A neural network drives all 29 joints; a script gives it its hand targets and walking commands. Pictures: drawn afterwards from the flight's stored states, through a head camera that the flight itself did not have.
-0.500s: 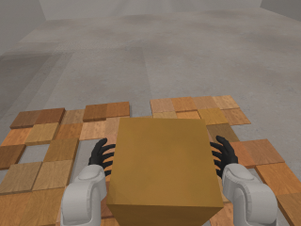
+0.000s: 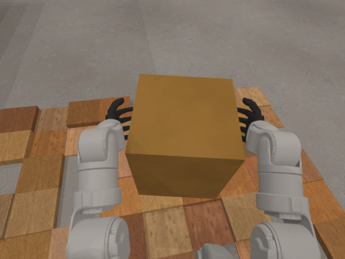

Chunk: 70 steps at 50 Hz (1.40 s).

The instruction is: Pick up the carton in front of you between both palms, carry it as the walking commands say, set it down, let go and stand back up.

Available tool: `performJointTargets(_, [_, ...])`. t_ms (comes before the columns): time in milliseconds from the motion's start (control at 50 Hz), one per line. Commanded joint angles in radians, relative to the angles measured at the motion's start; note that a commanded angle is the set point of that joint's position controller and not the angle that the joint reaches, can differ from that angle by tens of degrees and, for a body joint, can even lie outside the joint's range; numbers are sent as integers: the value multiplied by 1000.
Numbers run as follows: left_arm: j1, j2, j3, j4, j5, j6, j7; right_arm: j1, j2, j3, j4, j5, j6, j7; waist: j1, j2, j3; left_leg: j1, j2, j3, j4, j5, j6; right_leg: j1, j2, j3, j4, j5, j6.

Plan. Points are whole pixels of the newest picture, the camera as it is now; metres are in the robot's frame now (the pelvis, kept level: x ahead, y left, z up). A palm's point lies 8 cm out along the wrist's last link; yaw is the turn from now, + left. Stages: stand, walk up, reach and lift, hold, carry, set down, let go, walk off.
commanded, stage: carry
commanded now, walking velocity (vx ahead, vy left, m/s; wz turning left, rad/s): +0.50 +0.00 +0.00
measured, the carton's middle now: (181, 142) +0.39 -0.02 +0.03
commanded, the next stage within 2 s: none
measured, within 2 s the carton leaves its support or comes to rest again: neither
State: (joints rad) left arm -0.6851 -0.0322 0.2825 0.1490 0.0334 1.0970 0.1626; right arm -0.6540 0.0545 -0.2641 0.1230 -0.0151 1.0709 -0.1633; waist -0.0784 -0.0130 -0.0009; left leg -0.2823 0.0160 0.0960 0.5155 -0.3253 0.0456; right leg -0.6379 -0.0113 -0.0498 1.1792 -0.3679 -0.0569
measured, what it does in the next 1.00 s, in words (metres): walks ahead: right foot, then left foot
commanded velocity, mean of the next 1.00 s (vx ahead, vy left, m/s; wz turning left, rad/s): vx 0.50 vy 0.00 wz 0.00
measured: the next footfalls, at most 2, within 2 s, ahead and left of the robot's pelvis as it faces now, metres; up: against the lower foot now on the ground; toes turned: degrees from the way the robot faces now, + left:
right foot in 0.22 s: +0.29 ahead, -0.06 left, -0.01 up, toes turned -1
left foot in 0.54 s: +0.57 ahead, +0.13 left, +0.01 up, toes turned +10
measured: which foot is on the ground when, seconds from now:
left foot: down 0.00-0.22, up 0.24-0.52, down 0.54-1.00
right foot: up 0.00-0.20, down 0.22-0.56, up 0.58-1.00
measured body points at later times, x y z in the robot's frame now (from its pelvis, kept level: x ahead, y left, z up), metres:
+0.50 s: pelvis +0.36 +0.02 -0.01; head +0.39 +0.03 +0.44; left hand +0.69 +0.26 +0.15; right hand +0.75 -0.04 +0.14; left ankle +0.46 +0.14 -0.71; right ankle +0.26 -0.05 -0.74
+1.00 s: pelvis +0.67 +0.05 -0.01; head +0.71 +0.06 +0.44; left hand +1.04 +0.19 +0.10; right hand +1.03 -0.11 +0.11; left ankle +0.53 +0.13 -0.73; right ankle +0.80 -0.02 -0.73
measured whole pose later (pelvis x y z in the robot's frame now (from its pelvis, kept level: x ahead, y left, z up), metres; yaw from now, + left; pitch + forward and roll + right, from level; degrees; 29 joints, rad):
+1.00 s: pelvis +0.67 +0.05 -0.01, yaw +2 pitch +5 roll +0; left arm -0.51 -0.10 0.26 -0.17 0.10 1.13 0.14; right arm -0.55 0.09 -0.21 -0.07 0.01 1.10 -0.17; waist -0.10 -0.02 -0.03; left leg -0.09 0.00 0.14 0.46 -0.46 0.01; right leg -0.54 0.00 -0.14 0.50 0.00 -0.08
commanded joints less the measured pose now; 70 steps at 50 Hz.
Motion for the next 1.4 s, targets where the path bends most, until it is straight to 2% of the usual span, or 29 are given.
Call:
performJointTargets(0, [-582,-939,-614,-179,-202,-31,-35,-676,999,661,-202,381,1,152,9,192,-435,543,155,-189,-164,819,30,-130,39,-87,-264,144,18])
performJointTargets(60, [-514,-860,-585,-208,-137,-16,-35,-576,983,670,-180,353,24,150,-7,149,-392,426,108,-80,-115,1033,18,116,106,-177,-657,369,12])
performJointTargets(120, [-364,-909,-619,-187,-130,5,-71,-535,952,714,-264,355,37,165,75,141,-511,253,127,20,224,1170,-63,596,101,-215,-768,584,-36])
performJointTargets(140, [-406,-924,-635,-256,-156,9,-82,-586,946,725,-296,348,40,160,159,138,-550,18,95,-23,393,820,-79,844,-54,-22,-780,624,-110])
performJointTargets(160, [-512,-891,-668,-379,-212,6,-89,-571,1007,749,-312,372,45,162,142,-130,-601,-253,-11,-60,563,-41,-87,1067,-303,289,-688,950,-194])
performJointTargets(200, [-467,-860,-665,-390,-213,20,-98,-634,923,762,-414,355,55,146,158,-203,-643,-494,-41,-123,879,-183,-29,1108,-385,496,-739,791,-307])
performJointTargets(220, [-455,-859,-703,-390,-254,41,-99,-573,893,739,-397,341,56,131,160,-67,-576,-470,-12,-159,811,-126,-3,1009,-356,479,-772,708,-276])
performJointTargets(280, [-720,-880,-830,-627,-411,35,-114,-522,810,655,-423,256,67,93,170,50,-502,-474,24,-82,574,-110,-29,896,-253,301,-782,690,-226])
performJointTargets(300, [-725,-903,-850,-583,-459,44,-129,-616,778,674,-498,246,66,75,172,-92,-480,-465,-3,-63,530,-85,-27,827,-232,271,-793,756,-203])
performJointTargets(360, [-662,-760,-793,-461,-467,79,-123,-456,628,583,-350,142,97,21,178,-170,-469,-367,-16,-39,346,71,-13,732,-186,170,-776,816,-195])
performJointTargets(420, [-592,-735,-720,-267,-461,113,-134,-350,541,486,-195,43,152,12,184,-100,-417,-245,-83,75,69,206,0,732,-120,89,-705,996,-142])
performJointTargets(480, [-674,-864,-696,-232,-464,110,-156,-490,663,478,-217,72,150,37,81,-68,-455,217,-119,144,-81,407,26,466,-63,-24,-500,836,-77])
performJointTargets(500, [-733,-871,-680,-199,-440,117,-153,-482,669,467,-182,65,151,43,3,25,-433,353,-13,31,-78,433,58,313,-61,-39,-345,576,-41])
performJointTargets(520, [-623,-873,-616,-104,-417,133,-156,-493,643,490,-166,93,162,49,4,261,-499,525,322,-420,-98,653,192,38,42,-33,-7,-78,18])
performJointTargets(540, [-653,-909,-628,-144,-415,136,-143,-475,705,465,-136,115,165,54,8,319,-579,556,390,-562,-91,554,232,-17,30,91,140,-155,1])
performJointTargets(560, [-607,-893,-562,-101,-327,135,-137,-461,770,505,-67,128,175,75,24,137,-562,520,364,-578,-137,309,234,-41,-23,117,168,-78,-33])
performJointTargets(580, [-626,-941,-579,-86,-342,131,-137,-514,818,536,-100,147,161,87,16,130,-531,493,336,-529,-173,206,181,-110,-38,116,118,-49,-22])
performJointTargets(640, [-649,-1066,-563,-153,-299,84,-142,-833,1021,706,-337,320,105,128,30,-10,-517,419,264,-403,-180,396,115,-71,-42,82,46,49,0])
performJointTargets(760, [-422,-928,-611,-177,-116,15,-78,-559,1045,728,-179,369,52,172,-1,159,-515,582,216,-227,-114,918,82,-120,1,-20,-256,85,18])
performJointTargets(880, [-515,-883,-712,-376,-186,-4,-86,-610,995,778,-316,403,14,164,-12,205,-450,392,162,-48,-87,785,58,191,16,-94,-653,456,-16])
performJointTargets(960, [-467,-764,-696,-366,-214,32,-85,-545,852,759,-321,360,53,130,100,153,-489,283,112,52,248,715,-6,508,36,-133,-802,430,-48])
performJointTargets(1000, [-434,-715,-655,-363,-252,56,-83,-501,787,692,-313,298,94,91,139,-267,-592,-255,-19,6,599,-170,-37,988,-325,387,-685,742,-157])
performJointTargets(1020, [-468,-710,-671,-358,-291,71,-83,-501,776,676,-313,288,101,77,154,-235,-637,-432,-73,-48,786,-251,-33,1077,-352,534,-760,548,-268])
performJointTargets(1040, [-421,-724,-651,-340,-289,79,-90,-541,743,647,-317,267,112,63,143,-135,-564,-465,-40,-78,809,-197,-27,972,-333,579,-818,420,-202])
performJointTargets(1060, [-469,-713,-638,-303,-290,96,-90,-532,733,633,-283,248,121,50,144,-124,-535,-557,-26,-89,808,-171,-18,1004,-336,557,-807,471,-234])
performJointTargets(1140, [-658,-889,-704,-342,-413,87,-140,-575,783,580,-271,181,117,32,127,-22,-465,-456,18,-58,663,-39,-33,754,-245,313,-817,701,-103])
performJointTargets(1180, [-720,-896,-718,-352,-433,72,-156,-546,805,556,-179,136,109,35,117,-86,-415,-470,10,-27,675,50,-26,700,-214,225,-820,736,-20])
performJointTargets(1200, [-676,-909,-688,-274,-443,82,-160,-535,812,592,-223,146,105,33,139,-56,-435,-528,8,-30,649,37,-26,791,-235,276,-852,663,-82])
performJointTargets(1380, [-482,-916,-625,-113,-301,54,-172,-523,935,664,-130,183,84,83,138,-89,-379,-270,-108,152,86,374,26,778,-103,13,-751,1220,-21])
